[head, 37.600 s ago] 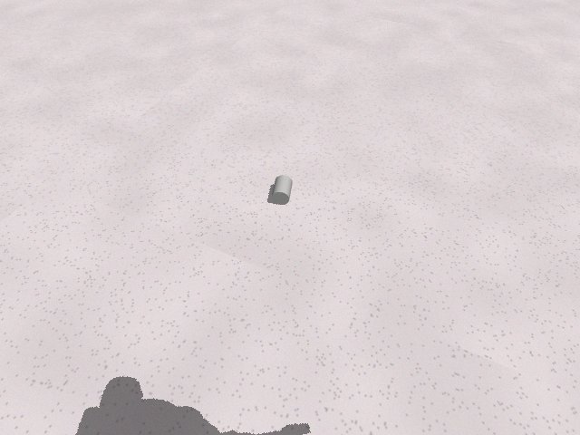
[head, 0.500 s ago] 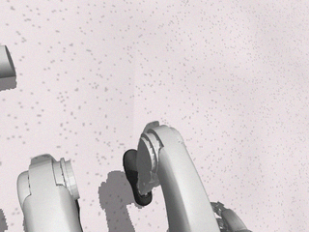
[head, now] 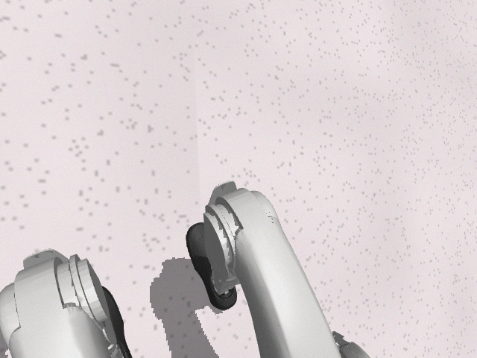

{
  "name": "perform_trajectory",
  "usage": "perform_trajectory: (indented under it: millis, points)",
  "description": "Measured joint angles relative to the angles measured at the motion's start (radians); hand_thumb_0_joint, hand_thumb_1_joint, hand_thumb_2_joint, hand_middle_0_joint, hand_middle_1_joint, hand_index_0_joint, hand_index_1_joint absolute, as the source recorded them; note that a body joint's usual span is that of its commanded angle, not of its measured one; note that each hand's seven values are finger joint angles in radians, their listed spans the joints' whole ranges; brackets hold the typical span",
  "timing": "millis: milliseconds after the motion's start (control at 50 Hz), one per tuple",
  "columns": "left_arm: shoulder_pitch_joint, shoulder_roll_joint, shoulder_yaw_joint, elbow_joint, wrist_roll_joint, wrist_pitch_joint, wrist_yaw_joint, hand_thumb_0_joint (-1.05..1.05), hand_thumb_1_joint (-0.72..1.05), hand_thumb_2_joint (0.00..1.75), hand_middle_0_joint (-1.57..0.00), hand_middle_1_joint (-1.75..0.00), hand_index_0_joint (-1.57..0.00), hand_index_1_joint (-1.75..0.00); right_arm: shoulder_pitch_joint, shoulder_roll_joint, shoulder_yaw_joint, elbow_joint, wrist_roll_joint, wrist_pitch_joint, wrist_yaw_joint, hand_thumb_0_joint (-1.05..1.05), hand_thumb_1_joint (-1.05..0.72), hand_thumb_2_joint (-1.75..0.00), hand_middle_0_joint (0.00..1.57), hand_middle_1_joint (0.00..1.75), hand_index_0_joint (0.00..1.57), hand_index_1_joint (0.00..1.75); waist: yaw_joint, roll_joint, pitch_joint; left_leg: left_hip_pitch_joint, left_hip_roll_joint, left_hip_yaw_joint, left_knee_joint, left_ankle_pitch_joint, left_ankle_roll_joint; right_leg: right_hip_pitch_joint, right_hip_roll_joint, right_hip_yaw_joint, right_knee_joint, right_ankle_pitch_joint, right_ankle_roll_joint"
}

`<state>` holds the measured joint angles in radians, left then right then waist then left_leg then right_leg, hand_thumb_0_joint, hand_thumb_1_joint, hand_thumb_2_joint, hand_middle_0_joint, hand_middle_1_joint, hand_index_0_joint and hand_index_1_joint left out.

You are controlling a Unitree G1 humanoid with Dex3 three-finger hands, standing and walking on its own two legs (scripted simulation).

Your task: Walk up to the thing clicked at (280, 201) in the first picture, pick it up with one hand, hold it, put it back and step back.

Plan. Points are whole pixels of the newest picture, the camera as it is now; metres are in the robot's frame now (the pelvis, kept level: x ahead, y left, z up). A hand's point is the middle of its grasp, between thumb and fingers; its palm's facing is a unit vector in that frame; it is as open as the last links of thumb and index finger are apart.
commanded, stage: rest palm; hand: left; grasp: from above
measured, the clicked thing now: out of the picture +0.57 +0.28 -0.30
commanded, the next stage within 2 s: close in 1.82 s
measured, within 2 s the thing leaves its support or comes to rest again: neither
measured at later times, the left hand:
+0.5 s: hand out of the picture +0.54 +0.28 -0.21, palm faces -0.43 -0.05 -0.90, open 13.9 cm
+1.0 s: hand out of the picture +0.55 +0.28 -0.24, palm faces -0.45 -0.08 -0.89, open 13.5 cm
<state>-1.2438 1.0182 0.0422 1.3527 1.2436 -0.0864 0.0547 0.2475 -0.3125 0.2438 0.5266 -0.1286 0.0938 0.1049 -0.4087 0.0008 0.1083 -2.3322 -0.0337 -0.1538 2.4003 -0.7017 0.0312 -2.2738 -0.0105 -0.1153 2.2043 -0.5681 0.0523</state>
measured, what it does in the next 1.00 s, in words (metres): stands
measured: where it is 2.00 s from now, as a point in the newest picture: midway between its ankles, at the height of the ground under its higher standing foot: (168, 313)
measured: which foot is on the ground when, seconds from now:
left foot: down 0.00-1.00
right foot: down 0.00-1.00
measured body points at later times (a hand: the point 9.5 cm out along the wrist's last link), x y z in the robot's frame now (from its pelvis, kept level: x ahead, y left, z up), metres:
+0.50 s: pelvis +0.00 +0.00 -0.01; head +0.29 +0.10 +0.31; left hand +0.56 +0.28 -0.16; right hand +0.01 -0.26 -0.07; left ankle +0.06 +0.11 -0.31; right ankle +0.13 -0.13 -0.31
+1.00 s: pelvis +0.00 +0.00 -0.01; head +0.31 +0.11 +0.29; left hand +0.57 +0.28 -0.19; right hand +0.00 -0.26 -0.05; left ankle +0.06 +0.11 -0.31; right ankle +0.13 -0.13 -0.31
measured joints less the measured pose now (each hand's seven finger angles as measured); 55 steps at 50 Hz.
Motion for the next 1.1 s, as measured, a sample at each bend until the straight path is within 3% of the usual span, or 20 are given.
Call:
perform_trajectory:
  millis: [60,120,240,340,420,480,580,760,920,1100]
  points:
    - [0.019,-0.029,-0.043,-0.04,-0.021,-0.055,-0.055,0.0,-0.46,0.9,-0.09,-1.02,-0.13,-0.99,0.006,-0.013,-0.001,-0.007,-0.002,0.011,-0.009,0.0,-0.91,-0.89,0.2,0.3,0.2,0.3,0.025,-0.016,-0.006,0.009,-0.004,-0.006,-0.012,0.013,-0.002,0.016,-0.003,-0.007,-0.016,0.009,-0.006]
    - [0.017,-0.058,-0.079,-0.044,-0.01,-0.122,-0.04,0.0,-0.41,0.86,-0.09,-1.03,-0.15,-0.98,-0.002,-0.029,0.0,0.0,-0.005,0.015,-0.019,0.0,-0.91,-0.89,0.2,0.3,0.2,0.3,0.034,-0.038,-0.016,0.01,-0.01,-0.012,-0.016,0.026,-0.004,0.025,-0.007,-0.013,-0.022,0.016,-0.014]
    - [-0.021,-0.074,-0.107,0.072,0.073,-0.177,0.133,0.0,-0.4,0.86,-0.09,-1.02,-0.14,-0.97,-0.047,-0.047,0.002,0.024,-0.024,-0.012,-0.02,0.0,-0.9,-0.89,0.2,0.3,0.2,0.3,0.001,-0.074,-0.027,-0.003,-0.017,-0.016,0.001,0.04,-0.002,0.021,-0.011,-0.018,-0.01,0.025,-0.019]
    - [-0.059,-0.071,-0.1,0.195,0.117,-0.121,0.268,0.0,-0.42,0.89,-0.1,-0.98,-0.13,-0.95,-0.064,-0.033,0.003,0.031,-0.029,-0.061,-0.014,0.0,-0.91,-0.9,0.2,0.3,0.2,0.3,-0.036,-0.081,-0.037,-0.024,-0.012,-0.004,0.012,0.041,0.001,-0.008,-0.007,-0.006,0.007,0.03,-0.012]
    - [-0.074,-0.06,-0.085,0.251,0.114,-0.06,0.315,0.0,-0.44,0.91,-0.12,-0.94,-0.13,-0.93,-0.065,-0.015,0.014,0.038,-0.028,-0.101,-0.007,0.0,-0.91,-0.9,0.2,0.3,0.2,0.3,-0.054,-0.072,-0.033,-0.038,-0.006,0.004,0.02,0.035,0.001,-0.032,-0.002,0.003,0.021,0.029,-0.002]
    - [-0.078,-0.045,-0.068,0.261,0.09,-0.026,0.313,0.0,-0.45,0.92,-0.13,-0.91,-0.14,-0.92,-0.066,-0.003,0.029,0.046,-0.028,-0.121,-0.001,0.0,-0.91,-0.9,0.2,0.3,0.2,0.3,-0.062,-0.063,-0.019,-0.042,-0.002,0.005,0.028,0.027,-0.002,-0.043,0.001,0.006,0.031,0.026,0.003]
    - [-0.073,-0.002,-0.038,0.242,0.05,-0.013,0.263,0.0,-0.46,0.92,-0.15,-0.89,-0.14,-0.91,-0.07,0.005,0.063,0.046,-0.032,-0.126,0.006,0.0,-0.91,-0.9,0.2,0.3,0.2,0.3,-0.066,-0.055,0.026,-0.045,0.002,-0.006,0.048,0.015,-0.005,-0.05,0.006,-0.002,0.045,0.023,0.006]
    - [-0.022,0.043,-0.001,0.15,0.045,-0.08,0.194,0.01,-0.44,0.91,-0.16,-0.9,-0.16,-0.91,-0.053,-0.01,0.092,0.011,-0.038,-0.093,0.012,0.0,-0.91,-0.9,0.2,0.3,0.2,0.3,-0.052,-0.074,0.081,-0.038,-0.001,-0.034,0.066,0.002,-0.015,-0.035,0.007,-0.027,0.048,0.016,-0.001]
    - [-0.01,0.061,-0.002,0.145,0.076,-0.128,0.234,0.0,-0.41,0.88,-0.2,-0.85,-0.19,-0.87,-0.046,-0.043,0.084,0.002,-0.054,-0.092,0.013,0.0,-0.91,-0.9,0.2,0.3,0.2,0.3,-0.052,-0.099,0.075,-0.028,-0.002,-0.052,0.066,-0.005,-0.016,-0.016,0.008,-0.044,0.035,0.013,-0.004]
    - [-0.04,0.068,-0.019,0.195,0.096,-0.104,0.29,0.0,-0.37,0.86,-0.24,-0.77,-0.22,-0.81,-0.054,-0.051,0.085,0.022,-0.062,-0.113,0.019,0.0,-0.91,-0.9,0.2,0.3,0.2,0.3,-0.073,-0.099,0.051,-0.034,-0.001,-0.054,0.065,-0.006,-0.008,-0.015,0.01,-0.047,0.026,0.012,0.0]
